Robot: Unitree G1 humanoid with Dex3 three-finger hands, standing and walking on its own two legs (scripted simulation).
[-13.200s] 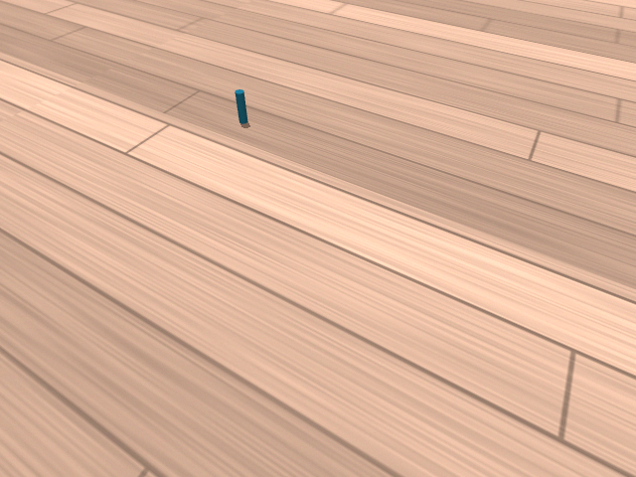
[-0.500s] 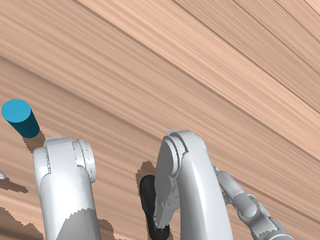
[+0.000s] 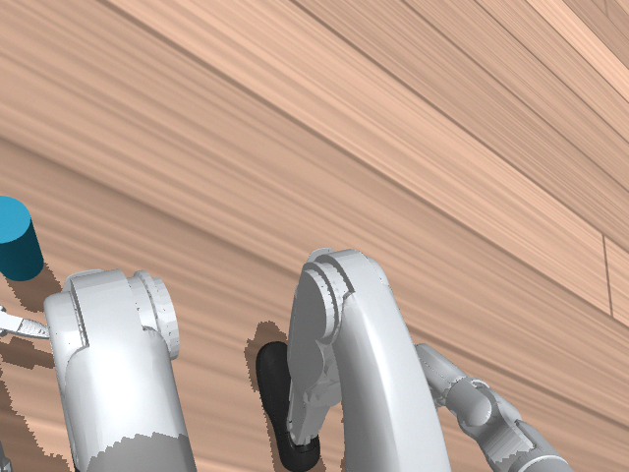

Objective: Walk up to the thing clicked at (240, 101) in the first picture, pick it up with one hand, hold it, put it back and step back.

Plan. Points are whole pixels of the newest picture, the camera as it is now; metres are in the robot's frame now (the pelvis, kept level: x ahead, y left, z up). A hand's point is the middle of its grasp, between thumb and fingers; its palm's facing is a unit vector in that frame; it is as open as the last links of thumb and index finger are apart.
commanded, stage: close in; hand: left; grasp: from the side
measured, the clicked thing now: (12, 245) +0.39 +0.27 -0.18
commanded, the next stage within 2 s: close in 0.08 s
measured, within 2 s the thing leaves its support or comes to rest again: leaves its support in 1.20 s
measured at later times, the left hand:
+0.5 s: hand (9, 258) +0.37 +0.27 -0.16, palm faces +0.23 -0.97 +0.00, open 12.9 cm
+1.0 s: hand (11, 253) +0.38 +0.26 -0.17, palm faces +0.26 -0.97 -0.01, open 7.1 cm
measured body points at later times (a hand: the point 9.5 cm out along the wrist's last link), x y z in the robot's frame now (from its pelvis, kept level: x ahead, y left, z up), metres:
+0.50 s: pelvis +0.00 +0.00 +0.00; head +0.20 +0.19 +0.35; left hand +0.35 +0.32 -0.16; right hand +0.20 -0.23 -0.03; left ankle +0.08 +0.13 -0.24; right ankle +0.13 -0.12 -0.24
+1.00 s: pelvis +0.00 +0.01 +0.00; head +0.21 +0.19 +0.35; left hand +0.36 +0.31 -0.16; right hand +0.19 -0.23 -0.03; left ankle +0.08 +0.13 -0.24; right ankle +0.13 -0.12 -0.24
